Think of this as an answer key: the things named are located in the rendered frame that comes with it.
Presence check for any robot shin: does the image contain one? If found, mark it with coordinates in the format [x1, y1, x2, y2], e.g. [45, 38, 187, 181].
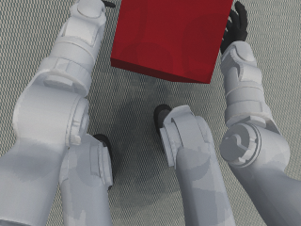
[162, 105, 214, 146]
[58, 134, 109, 187]

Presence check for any carton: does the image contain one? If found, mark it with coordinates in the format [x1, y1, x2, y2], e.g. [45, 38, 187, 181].
[110, 0, 233, 84]

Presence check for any robot right upper arm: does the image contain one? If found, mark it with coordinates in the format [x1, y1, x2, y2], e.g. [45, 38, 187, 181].
[219, 122, 301, 226]

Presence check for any robot left forearm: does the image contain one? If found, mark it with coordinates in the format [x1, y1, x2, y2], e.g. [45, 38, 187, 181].
[12, 0, 106, 134]

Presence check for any robot right hand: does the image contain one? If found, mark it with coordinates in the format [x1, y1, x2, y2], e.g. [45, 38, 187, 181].
[220, 1, 248, 55]

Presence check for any robot right forearm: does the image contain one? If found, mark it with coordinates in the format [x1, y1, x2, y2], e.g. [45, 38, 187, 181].
[219, 40, 282, 136]

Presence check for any left robot shin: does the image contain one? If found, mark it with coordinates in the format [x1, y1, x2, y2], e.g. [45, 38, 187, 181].
[58, 134, 109, 187]

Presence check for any robot left upper arm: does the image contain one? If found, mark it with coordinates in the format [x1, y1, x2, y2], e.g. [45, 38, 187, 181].
[0, 84, 89, 226]

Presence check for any right robot shin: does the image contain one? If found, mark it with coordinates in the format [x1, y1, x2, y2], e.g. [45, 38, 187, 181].
[162, 105, 214, 146]

